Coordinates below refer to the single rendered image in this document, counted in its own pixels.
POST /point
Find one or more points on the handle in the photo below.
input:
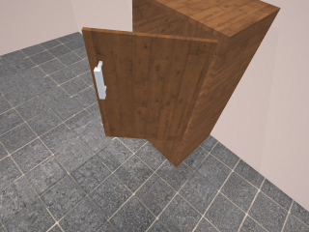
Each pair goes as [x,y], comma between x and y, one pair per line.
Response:
[99,81]

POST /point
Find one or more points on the cupboard door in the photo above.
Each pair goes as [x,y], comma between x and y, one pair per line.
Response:
[152,81]

